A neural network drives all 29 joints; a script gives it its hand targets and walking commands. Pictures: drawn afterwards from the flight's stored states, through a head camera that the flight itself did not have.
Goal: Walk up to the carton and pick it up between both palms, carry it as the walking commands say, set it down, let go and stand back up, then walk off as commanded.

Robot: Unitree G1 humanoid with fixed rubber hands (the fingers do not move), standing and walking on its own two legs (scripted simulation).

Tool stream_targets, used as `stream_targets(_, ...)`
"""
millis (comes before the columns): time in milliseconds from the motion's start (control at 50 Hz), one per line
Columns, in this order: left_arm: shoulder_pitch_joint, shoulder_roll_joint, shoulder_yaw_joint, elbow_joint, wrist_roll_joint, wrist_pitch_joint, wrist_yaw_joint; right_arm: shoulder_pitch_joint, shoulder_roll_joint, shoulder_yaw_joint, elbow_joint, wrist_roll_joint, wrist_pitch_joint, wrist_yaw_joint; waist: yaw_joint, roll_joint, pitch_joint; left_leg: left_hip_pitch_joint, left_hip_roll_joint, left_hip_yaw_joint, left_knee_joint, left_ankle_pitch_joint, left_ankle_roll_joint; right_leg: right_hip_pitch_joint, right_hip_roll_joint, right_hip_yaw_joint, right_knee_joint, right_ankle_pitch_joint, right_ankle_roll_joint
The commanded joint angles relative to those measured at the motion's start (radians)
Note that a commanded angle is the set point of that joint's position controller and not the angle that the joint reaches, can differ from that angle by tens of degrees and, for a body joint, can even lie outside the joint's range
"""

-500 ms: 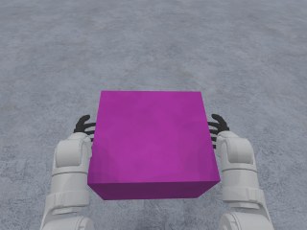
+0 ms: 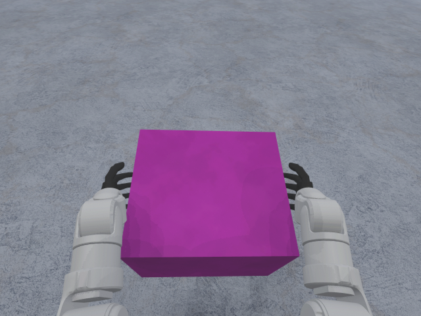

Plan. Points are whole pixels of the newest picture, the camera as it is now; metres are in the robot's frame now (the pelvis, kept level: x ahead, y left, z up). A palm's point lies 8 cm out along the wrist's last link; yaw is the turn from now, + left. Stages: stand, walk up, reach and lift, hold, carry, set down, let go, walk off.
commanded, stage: carry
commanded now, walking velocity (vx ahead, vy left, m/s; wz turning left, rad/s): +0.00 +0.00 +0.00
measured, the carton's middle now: (207, 206) +0.36 +0.00 -0.01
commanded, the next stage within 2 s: none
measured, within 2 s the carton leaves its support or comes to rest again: neither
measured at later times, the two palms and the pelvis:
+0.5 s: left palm (81, 186) +0.33 +0.23 +0.11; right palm (275, 167) +0.36 -0.14 +0.11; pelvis +0.05 +0.03 +0.00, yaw +7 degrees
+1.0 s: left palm (49, 149) +0.44 +0.33 +0.10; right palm (201, 109) +0.60 +0.01 +0.09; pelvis +0.27 +0.06 +0.01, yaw +24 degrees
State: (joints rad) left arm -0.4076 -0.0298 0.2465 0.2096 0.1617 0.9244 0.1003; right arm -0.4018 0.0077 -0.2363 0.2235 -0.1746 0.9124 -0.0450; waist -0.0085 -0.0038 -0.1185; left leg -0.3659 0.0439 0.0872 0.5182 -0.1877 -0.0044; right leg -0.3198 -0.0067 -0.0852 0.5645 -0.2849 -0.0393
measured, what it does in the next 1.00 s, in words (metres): walks ahead, turning left: right foot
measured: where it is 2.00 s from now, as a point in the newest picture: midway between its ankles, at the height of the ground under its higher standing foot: (121, 215)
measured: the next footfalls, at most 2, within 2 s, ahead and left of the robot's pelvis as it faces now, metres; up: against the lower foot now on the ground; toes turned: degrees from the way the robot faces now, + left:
right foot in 0.76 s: +0.26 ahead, -0.07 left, +0.00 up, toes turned +4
left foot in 1.18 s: +0.48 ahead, +0.27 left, +0.00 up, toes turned +38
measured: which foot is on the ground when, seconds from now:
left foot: down 0.00-0.76, up 0.78-1.00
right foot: down 0.00-0.50, up 0.52-0.74, down 0.76-1.00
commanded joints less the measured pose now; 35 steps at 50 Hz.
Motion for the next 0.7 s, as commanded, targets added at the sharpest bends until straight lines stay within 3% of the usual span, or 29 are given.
stream_targets(0,-0.595,-0.913,-0.568,-0.079,-0.37,-0.037,-0.334,-0.58,0.913,0.567,-0.079,0.362,-0.033,0.296,0.002,-0.008,-0.278,0.144,0.084,-0.092,-0.046,0.129,0.031,0.063,-0.12,0.127,-0.105,0.147,-0.001)
stream_targets(180,-0.575,-0.907,-0.562,-0.063,-0.355,-0.063,-0.336,-0.565,0.906,0.563,-0.07,0.348,-0.06,0.295,0.001,-0.009,-0.273,0.148,0.084,-0.089,-0.048,0.125,0.031,0.062,-0.121,0.129,-0.106,0.147,-0.001)
stream_targets(200,-0.614,-0.905,-0.584,-0.104,-0.375,-0.061,-0.333,-0.607,0.909,0.589,-0.111,0.374,-0.059,0.292,0.002,-0.012,-0.279,0.137,0.077,-0.084,-0.051,0.053,0.031,0.068,-0.121,0.124,-0.114,0.066,-0.001)
stream_targets(220,-0.613,-0.984,-0.774,-0.441,-0.527,0.011,-0.326,-0.619,0.99,0.783,-0.457,0.536,0.012,0.286,0.004,-0.025,-0.276,0.104,0.069,-0.067,-0.045,-0.087,0.024,0.087,-0.135,0.128,-0.144,-0.072,-0.004)
stream_targets(240,-0.661,-0.964,-0.757,-0.428,-0.527,0.067,-0.314,-0.689,0.963,0.784,-0.454,0.548,0.067,0.278,0.006,-0.042,-0.268,0.05,0.046,-0.067,-0.025,-0.222,0.028,0.116,-0.143,0.152,-0.175,-0.22,-0.02)
stream_targets(260,-0.598,-0.939,-0.736,-0.377,-0.501,0.112,-0.306,-0.628,0.934,0.769,-0.396,0.535,0.116,0.282,0.012,-0.061,-0.239,-0.029,0.029,-0.061,0.0,-0.316,0.027,0.147,-0.172,0.21,-0.22,-0.345,-0.048)
stream_targets(280,-0.532,-0.927,-0.73,-0.355,-0.488,0.144,-0.305,-0.562,0.922,0.764,-0.364,0.524,0.153,0.288,0.017,-0.082,-0.214,-0.093,0.013,-0.039,0.043,-0.316,0.024,0.187,-0.221,0.259,-0.269,-0.405,-0.075)
stream_targets(320,-0.578,-0.907,-0.721,-0.341,-0.485,0.178,-0.303,-0.623,0.911,0.762,-0.355,0.537,0.194,0.302,0.014,-0.144,-0.161,-0.17,0.021,-0.017,0.149,-0.188,0.017,0.214,-0.339,0.324,-0.336,-0.372,-0.122)
stream_targets(340,-0.576,-0.909,-0.712,-0.33,-0.473,0.196,-0.299,-0.638,0.909,0.754,-0.345,0.543,0.212,0.31,0.012,-0.14,-0.135,-0.18,0.032,-0.026,0.132,-0.196,0.019,0.196,-0.359,0.318,-0.35,-0.362,-0.126)
stream_targets(380,-0.543,-0.935,-0.699,-0.339,-0.456,0.226,-0.294,-0.595,0.941,0.733,-0.322,0.546,0.239,0.322,0.006,-0.111,-0.128,-0.13,0.024,-0.002,0.05,-0.172,0.017,0.185,-0.342,0.234,-0.332,-0.302,-0.105)
stream_targets(420,-0.514,-0.955,-0.689,-0.35,-0.443,0.247,-0.293,-0.543,0.973,0.712,-0.3,0.543,0.259,0.327,-0.006,-0.1,-0.154,0.017,-0.006,0.049,-0.084,-0.107,0.022,0.149,-0.285,0.111,-0.276,-0.269,-0.051)
stream_targets(440,-0.475,-0.966,-0.69,-0.358,-0.435,0.259,-0.297,-0.493,0.985,0.701,-0.294,0.532,0.268,0.327,-0.008,-0.078,-0.168,0.095,-0.012,0.042,-0.122,-0.117,0.036,0.125,-0.239,0.043,-0.227,-0.249,-0.014)
stream_targets(460,-0.496,-0.976,-0.703,-0.379,-0.444,0.266,-0.303,-0.493,0.983,0.695,-0.303,0.523,0.269,0.324,-0.014,-0.011,-0.169,0.157,0.034,-0.053,-0.169,-0.174,0.068,0.076,-0.193,-0.037,-0.116,-0.216,0.028)
stream_targets(500,-0.609,-0.973,-0.72,-0.403,-0.481,0.274,-0.317,-0.554,0.958,0.687,-0.31,0.513,0.27,0.308,-0.029,0.193,-0.182,0.362,0.205,-0.419,-0.27,-0.215,0.208,-0.193,-0.079,-0.142,0.201,-0.197,0.112)
stream_targets(520,-0.497,-0.992,-0.701,-0.37,-0.46,0.288,-0.33,-0.437,0.972,0.678,-0.3,0.481,0.281,0.301,-0.039,0.226,-0.172,0.474,0.277,-0.551,-0.29,-0.153,0.275,-0.368,-0.048,-0.114,0.283,-0.271,0.124)
stream_targets(540,-0.451,-1.013,-0.705,-0.365,-0.46,0.29,-0.341,-0.395,0.987,0.689,-0.336,0.465,0.285,0.294,-0.046,0.174,-0.163,0.539,0.315,-0.611,-0.282,-0.03,0.312,-0.487,-0.055,-0.02,0.338,-0.326,0.12)
stream_targets(560,-0.432,-1.039,-0.717,-0.387,-0.472,0.285,-0.347,-0.385,1.003,0.707,-0.388,0.464,0.284,0.288,-0.043,0.117,-0.185,0.566,0.326,-0.581,-0.259,0.072,0.312,-0.515,-0.078,0.035,0.329,-0.292,0.116)
stream_targets(580,-0.446,-1.052,-0.731,-0.419,-0.489,0.278,-0.349,-0.413,1.006,0.722,-0.445,0.472,0.281,0.283,-0.04,0.081,-0.204,0.556,0.308,-0.502,-0.248,0.124,0.284,-0.484,-0.091,0.045,0.271,-0.24,0.119)
stream_targets(620,-0.482,-1.047,-0.766,-0.469,-0.523,0.266,-0.344,-0.478,0.988,0.742,-0.528,0.492,0.274,0.28,-0.029,0.109,-0.22,0.445,0.243,-0.365,-0.275,0.05,0.22,-0.322,-0.08,0.012,0.106,-0.154,0.125)
stream_targets(660,-0.453,-1.033,-0.781,-0.492,-0.526,0.258,-0.335,-0.451,0.966,0.749,-0.554,0.496,0.274,0.282,-0.027,0.153,-0.235,0.372,0.2,-0.296,-0.289,0.019,0.192,-0.175,-0.048,-0.049,0.009,-0.065,0.12)
stream_targets(680,-0.409,-1.026,-0.781,-0.502,-0.517,0.257,-0.332,-0.411,0.96,0.754,-0.56,0.491,0.276,0.284,-0.022,0.149,-0.245,0.329,0.178,-0.259,-0.273,0.008,0.175,-0.082,-0.041,-0.077,-0.056,-0.015,0.116)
